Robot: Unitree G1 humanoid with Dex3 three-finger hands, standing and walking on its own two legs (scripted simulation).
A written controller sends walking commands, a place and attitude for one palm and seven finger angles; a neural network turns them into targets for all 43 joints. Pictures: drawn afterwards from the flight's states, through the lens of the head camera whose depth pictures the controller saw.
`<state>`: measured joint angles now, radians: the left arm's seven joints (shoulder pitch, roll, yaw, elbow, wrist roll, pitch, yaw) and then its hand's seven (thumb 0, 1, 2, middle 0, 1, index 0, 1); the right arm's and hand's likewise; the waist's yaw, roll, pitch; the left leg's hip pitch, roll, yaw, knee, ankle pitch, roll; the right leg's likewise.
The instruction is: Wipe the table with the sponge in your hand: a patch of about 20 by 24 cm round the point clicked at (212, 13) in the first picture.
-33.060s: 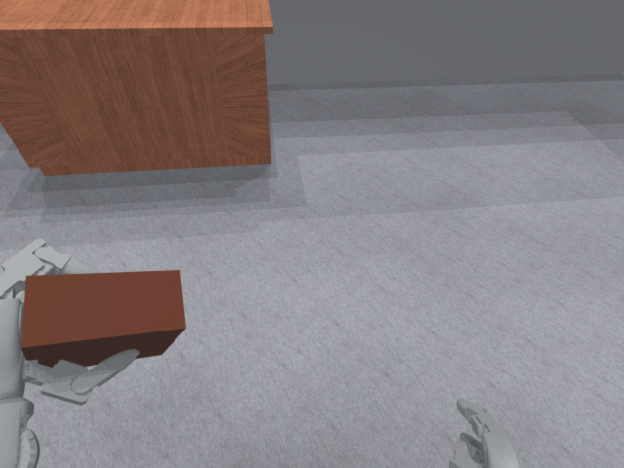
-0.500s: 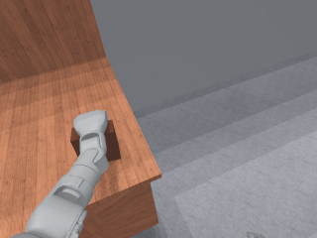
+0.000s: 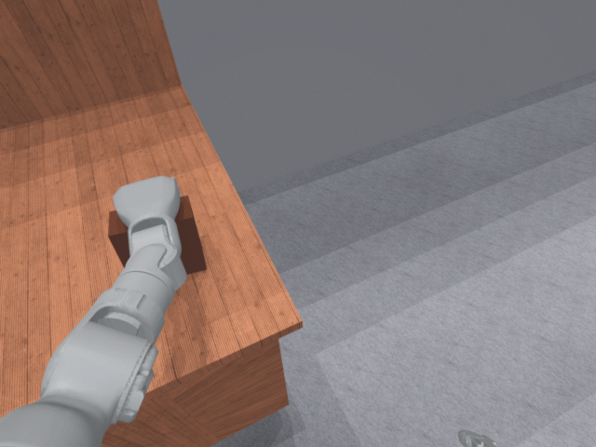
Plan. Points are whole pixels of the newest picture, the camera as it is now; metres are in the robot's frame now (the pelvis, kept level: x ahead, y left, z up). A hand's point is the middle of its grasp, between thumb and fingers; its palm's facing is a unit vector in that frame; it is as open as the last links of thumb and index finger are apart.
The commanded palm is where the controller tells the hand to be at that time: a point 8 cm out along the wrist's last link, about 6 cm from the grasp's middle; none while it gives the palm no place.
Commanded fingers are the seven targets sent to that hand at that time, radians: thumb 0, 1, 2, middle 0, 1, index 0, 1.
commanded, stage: wipe forward along the third lane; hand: left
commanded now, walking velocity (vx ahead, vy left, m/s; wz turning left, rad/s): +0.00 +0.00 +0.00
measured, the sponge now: (164, 250) +0.42 +0.22 -0.01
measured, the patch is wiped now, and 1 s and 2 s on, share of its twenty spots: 1.00 1.00 1.00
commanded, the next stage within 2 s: wipe back along the third lane in 0.26 s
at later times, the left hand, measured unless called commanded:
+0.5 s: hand (154, 211) +0.46 +0.24 +0.04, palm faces -0.07 -0.01 -1.00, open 10.0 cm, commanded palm +0.43 +0.22 +0.07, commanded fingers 0.00 0.10 1.30 -1.20 -1.60 -1.20 -1.60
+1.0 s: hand (157, 226) +0.43 +0.22 +0.04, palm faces -0.02 -0.04 -1.00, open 10.0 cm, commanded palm +0.38 +0.20 +0.07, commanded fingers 0.00 0.10 1.30 -1.20 -1.60 -1.20 -1.60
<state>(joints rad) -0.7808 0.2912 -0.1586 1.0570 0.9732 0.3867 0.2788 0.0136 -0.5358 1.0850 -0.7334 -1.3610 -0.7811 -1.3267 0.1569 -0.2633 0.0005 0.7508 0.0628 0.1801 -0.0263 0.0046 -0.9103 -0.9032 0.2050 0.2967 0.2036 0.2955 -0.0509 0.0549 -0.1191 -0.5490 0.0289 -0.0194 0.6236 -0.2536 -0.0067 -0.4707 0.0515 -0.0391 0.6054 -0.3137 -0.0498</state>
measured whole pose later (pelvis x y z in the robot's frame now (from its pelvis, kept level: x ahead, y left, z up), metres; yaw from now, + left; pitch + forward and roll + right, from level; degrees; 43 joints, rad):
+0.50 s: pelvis +0.01 +0.03 +0.00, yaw -1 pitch +14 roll -2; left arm -0.88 0.28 -0.17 1.16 0.99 0.40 0.33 0.01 -0.54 1.09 -0.73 -1.36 -0.78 -1.33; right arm 0.24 -0.24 -0.02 0.78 0.05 0.17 0.02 0.00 -0.91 -0.90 0.20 0.30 0.20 0.30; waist -0.06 0.06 -0.15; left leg -0.63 0.01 0.01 0.67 -0.28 0.03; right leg -0.54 0.04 -0.01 0.61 -0.31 -0.01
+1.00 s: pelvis +0.04 +0.03 +0.01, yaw +0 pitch +9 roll -2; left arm -0.64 0.16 -0.31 0.89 0.94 0.52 0.35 -0.01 -0.49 1.09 -0.66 -1.44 -0.71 -1.41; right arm 0.13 -0.24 -0.02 0.75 0.06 0.25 0.05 0.01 -0.91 -0.90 0.20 0.30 0.20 0.30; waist 0.02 0.05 -0.17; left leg -0.46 0.00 0.00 0.60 -0.30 0.03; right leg -0.36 0.02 -0.02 0.53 -0.33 -0.01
